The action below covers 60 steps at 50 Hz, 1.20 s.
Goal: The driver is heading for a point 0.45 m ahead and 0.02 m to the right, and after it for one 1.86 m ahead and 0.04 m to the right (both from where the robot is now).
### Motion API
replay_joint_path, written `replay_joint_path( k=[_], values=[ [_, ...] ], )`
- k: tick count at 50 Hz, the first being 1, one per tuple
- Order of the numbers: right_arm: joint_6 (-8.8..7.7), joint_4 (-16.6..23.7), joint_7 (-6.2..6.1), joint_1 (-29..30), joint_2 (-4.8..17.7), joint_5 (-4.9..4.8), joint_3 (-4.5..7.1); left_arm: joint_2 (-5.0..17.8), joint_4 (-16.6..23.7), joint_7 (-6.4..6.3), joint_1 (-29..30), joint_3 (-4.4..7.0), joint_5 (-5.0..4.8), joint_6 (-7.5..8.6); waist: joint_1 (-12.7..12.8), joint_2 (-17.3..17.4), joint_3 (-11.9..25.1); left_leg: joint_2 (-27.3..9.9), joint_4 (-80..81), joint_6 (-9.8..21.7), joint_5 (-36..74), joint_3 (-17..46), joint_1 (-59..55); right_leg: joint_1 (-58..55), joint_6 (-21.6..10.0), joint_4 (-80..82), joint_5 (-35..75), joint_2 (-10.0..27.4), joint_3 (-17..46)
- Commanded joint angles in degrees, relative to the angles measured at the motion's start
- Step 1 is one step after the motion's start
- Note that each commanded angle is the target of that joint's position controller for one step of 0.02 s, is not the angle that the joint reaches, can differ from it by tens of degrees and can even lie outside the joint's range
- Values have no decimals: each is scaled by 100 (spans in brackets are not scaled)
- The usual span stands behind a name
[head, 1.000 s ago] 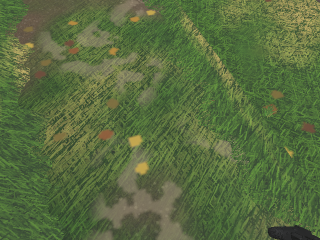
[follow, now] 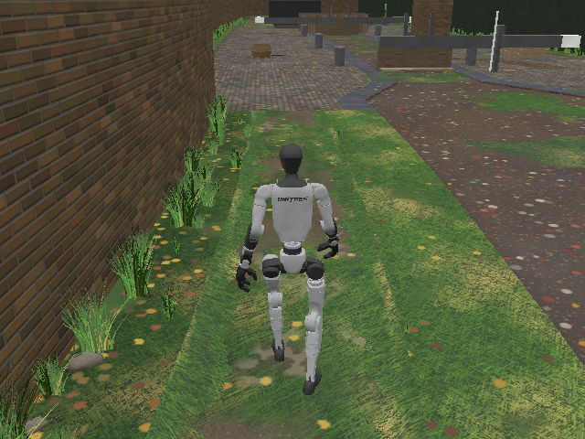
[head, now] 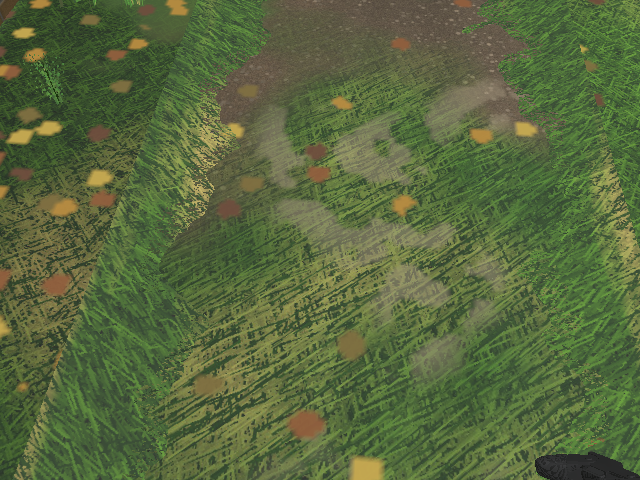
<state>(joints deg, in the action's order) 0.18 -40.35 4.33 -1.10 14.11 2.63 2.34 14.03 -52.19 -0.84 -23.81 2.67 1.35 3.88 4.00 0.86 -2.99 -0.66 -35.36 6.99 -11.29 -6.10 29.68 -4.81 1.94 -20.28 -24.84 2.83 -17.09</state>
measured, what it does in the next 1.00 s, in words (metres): walks ahead: left foot, then right foot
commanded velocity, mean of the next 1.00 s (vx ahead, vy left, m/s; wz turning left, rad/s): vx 0.50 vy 0.00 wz -0.07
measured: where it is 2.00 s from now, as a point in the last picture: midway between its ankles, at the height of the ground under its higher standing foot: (390, 232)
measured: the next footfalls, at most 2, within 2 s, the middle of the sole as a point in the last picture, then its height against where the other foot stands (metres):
left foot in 0.02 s outside the picture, level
right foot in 0.58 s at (371, 453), level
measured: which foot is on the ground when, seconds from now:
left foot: up 0.00-0.00, down 0.02-0.60, up 0.62-1.00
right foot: down 0.00-0.04, up 0.06-0.56, down 0.58-1.00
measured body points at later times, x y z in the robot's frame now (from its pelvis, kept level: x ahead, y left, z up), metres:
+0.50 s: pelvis +0.27 +0.03 +0.01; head +0.30 +0.03 +0.46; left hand +0.42 +0.28 -0.10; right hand +0.30 -0.24 -0.12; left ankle +0.12 +0.07 -0.72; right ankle +0.45 -0.06 -0.69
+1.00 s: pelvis +0.56 +0.02 +0.02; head +0.59 +0.01 +0.47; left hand +0.57 +0.31 -0.10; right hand +0.74 -0.23 -0.08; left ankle +0.74 +0.16 -0.68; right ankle +0.46 -0.04 -0.72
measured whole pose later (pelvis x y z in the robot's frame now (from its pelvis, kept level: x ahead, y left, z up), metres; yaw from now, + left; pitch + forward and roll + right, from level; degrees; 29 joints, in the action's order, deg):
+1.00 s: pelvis +0.56 +0.02 +0.02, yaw -8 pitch +2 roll -1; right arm -1.9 -40.8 1.3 -3.3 15.1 2.1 0.1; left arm 15.4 -49.0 0.4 -24.4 4.0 0.3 2.3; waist 4.9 2.2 -2.1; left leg -3.8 -38.0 -2.9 -2.8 3.0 35.7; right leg 2.4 -6.3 -17.6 -15.9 -8.6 9.5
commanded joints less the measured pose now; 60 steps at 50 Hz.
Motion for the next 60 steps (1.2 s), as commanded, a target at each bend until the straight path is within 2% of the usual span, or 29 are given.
replay_joint_path(
  k=[1, 2, 3, 4, 5, 7, 9, 11, 15, 22, 25, 28, 29, 30, 31, 32, 34, 35, 39, 45, 49, 52, 54, 55, 56, 57, 58, 59, 60],
  values=[
    [-137, -239, -175, -1849, 809, 78, 346, 1145, 314, -44, 44, 237, -5, -78, -1118, -283, 1157, 517, 615, 518, -322, 55, -2587, 897, -557, -2943, 5390, 1150, 176],
    [-140, -259, -270, -2213, 1502, 91, 530, 551, 682, 30, -127, 92, -64, -53, -1032, 850, 1812, -1167, 837, 1087, -1187, 2515, -4432, 3093, -251, -4907, 1755, 609, 201],
    [-81, -91, -311, -2214, 1813, -119, 594, 715, 1009, 94, 309, 140, -6, 9, -1046, 1021, 2210, -2015, 1807, 1610, -685, 5100, -4905, 4430, -44, -6078, -714, -331, 1257],
    [-34, -203, -355, -2141, 1674, -169, 566, 854, 1149, 115, 972, 165, 8, 37, -1116, 302, 1422, -1791, 1890, 1437, -126, 4149, -4545, 5031, -112, -6113, -142, 20, 1812],
    [-51, -250, -397, -1862, 1357, -205, 485, 723, 1132, 123, 950, 102, -52, 101, -863, 121, 758, -1621, 1891, 1273, 553, 3372, -3694, 4891, -152, -5656, 409, 253, 1784],
    [-130, -221, -426, -1375, 943, -247, 355, 680, 994, 109, 674, 102, 78, 17, -342, -25, 303, -979, 2022, 892, 1634, 2457, -2480, 4072, -105, -4819, 620, 485, 1838],
    [-246, -185, -393, -1327, 843, -266, 310, 629, 946, 146, 493, 98, 171, -173, -196, 65, 467, -739, 2097, 900, 2134, 2174, -2138, 3678, 1, -4589, 664, 452, 1785],
    [-311, -253, -372, -1516, 964, -266, 345, 538, 1028, 174, 693, 83, 156, -261, -209, 61, 411, -607, 2239, 904, 1973, 2088, -1978, 3795, 83, -4221, 953, 413, 1726],
    [-388, -487, -374, -2031, 788, -254, 262, 452, 1163, 224, 1440, 39, 119, -255, -511, 204, 99, -594, 2553, 620, 2050, 1807, -2360, 4292, 44, -3087, 1981, 469, 1618],
    [-469, -785, -455, -2543, 826, -134, 191, 432, 1436, 332, 2466, -23, 10, -184, -878, 196, -190, -918, 2635, 363, 2617, 1281, -3449, 4492, -395, -1803, 2469, 171, 1438],
    [-468, -873, -540, -2399, 883, -80, 171, 464, 1440, 365, 2339, -10, 0, -161, -686, 211, -238, -1074, 2348, 239, 3701, 944, -3650, 3955, -682, -1373, 1962, -155, 1358],
    [-442, -918, -582, -2224, 1056, -30, 181, 681, 1007, 256, 962, 122, 16, -126, -76, 310, 562, -962, 399, 20, 6011, 546, -3733, 2278, -1049, -1026, 1381, -798, 1054],
    [-441, -864, -595, -2124, 1081, -69, 166, 844, 770, 206, 89, 203, 93, -81, 352, 186, 1001, -832, -894, -85, 5210, 364, -2975, 1000, -1281, -739, 1580, -553, 1450],
    [-489, -566, -544, -2407, 708, -262, 63, 1619, 718, 138, -588, 434, 198, -88, 354, -924, 1753, -126, -3311, -407, 2677, 22, -975, -847, -2125, -717, 1405, 1052, 3936],
    [-529, -509, -501, -2310, 801, -148, 96, 1475, 698, 196, -310, 413, -30, -145, 117, -1202, 2024, 746, -4448, -469, -1671, 582, 363, -1259, -2569, 160, 1952, 1747, 6156],
    [-546, -402, -470, -1912, 827, -42, 81, 1366, 728, 225, 150, 394, -167, -162, -38, -600, 1229, 260, -4554, -414, -1260, 1142, 839, -628, -2434, 233, 1507, 1537, 5436],
    [-596, -283, -408, -1529, 783, -82, 45, 883, 775, 205, 601, 273, -110, -183, -277, 6, 271, -188, -3749, -449, -726, 1033, 693, 790, -2058, 579, 1897, 1110, 4338],
    [-509, -232, -404, -1527, 745, -19, 31, 781, 728, 180, 670, 234, -121, -168, -449, -15, 104, -295, -3414, -541, -709, 1016, 449, 1265, -1911, 691, 2247, 852, 3990],
    [-252, -151, -359, -1470, 554, 45, -42, 975, 654, 173, 494, 282, -144, -44, -555, -250, 204, -382, -2550, -861, -405, 756, 234, 1761, -1855, 924, 2824, 418, 3397],
    [-257, 294, -323, -108, 489, -27, -97, 1050, 541, 140, -112, 341, -163, -81, -54, -393, 99, -297, -803, -1065, 940, 658, 661, 1266, -1479, 799, 3022, 148, 3388],
    [-328, 519, -312, 469, 526, -81, -133, 1082, 525, 79, -407, 359, -77, -118, 164, -450, 134, -85, -158, -989, 934, 680, 667, 697, -1437, 362, 3662, 268, 3673],
    [-402, 497, -337, 141, 712, -108, -89, 1204, 656, 17, -103, 393, -32, -120, -116, -555, 202, 62, 443, -801, 497, 814, -207, 750, -1222, -38, 3912, 385, 3959],
    [-490, 169, -439, -984, 959, -98, 24, 1256, 733, 63, 206, 392, -66, -73, -689, -369, 677, 207, 970, -567, 330, 765, -1916, 1182, -972, -1152, 4417, 50, 3814],
    [-554, 84, -535, -1781, 1318, 6, 127, 992, 826, 126, 194, 313, -143, -18, -1020, 159, 1361, -679, 1181, -290, -376, 1599, -3195, 1735, -813, -2494, 3608, -312, 3432],
    [-509, 105, -609, -2216, 1744, 121, 230, 443, 985, 120, -162, 180, -267, 9, -955, 1120, 1949, -2154, 1551, 131, -1155, 3663, -4521, 3198, -637, -4017, 444, -1039, 2628],
    [-411, 20, -580, -2018, 1771, 13, 291, 747, 991, 101, -526, 199, -119, -40, -623, 1592, 2026, -2513, 1912, 619, -1493, 5295, -4372, 4000, -651, -4799, -637, -989, 2398],
    [-384, 107, -534, -1648, 1148, -32, 178, 917, 790, 88, -312, 222, -6, -113, -550, 575, 1196, -2251, 1950, 581, -1766, 4557, -3656, 4156, -659, -5078, -133, -596, 2475],
    [-404, 82, -489, -1440, 761, -67, 85, 835, 804, 151, 90, 194, 35, -119, -584, 108, 649, -1876, 2063, 477, -1321, 3654, -2989, 4054, -622, -4875, 269, -467, 2417],
    [-425, 27, -472, -1331, 624, -43, 40, 714, 835, 196, 247, 173, 39, -133, -488, 200, 404, -1575, 2213, 320, -725, 2997, -2596, 3923, -583, -4585, 445, -335, 2378]
  ],
)
Velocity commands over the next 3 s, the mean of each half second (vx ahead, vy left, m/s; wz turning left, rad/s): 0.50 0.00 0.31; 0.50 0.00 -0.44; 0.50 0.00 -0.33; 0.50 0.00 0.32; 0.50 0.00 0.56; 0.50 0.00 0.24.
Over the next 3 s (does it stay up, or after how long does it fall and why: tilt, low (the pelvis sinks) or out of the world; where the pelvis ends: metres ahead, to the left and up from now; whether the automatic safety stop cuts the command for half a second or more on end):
stays up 1.60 -0.05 0.02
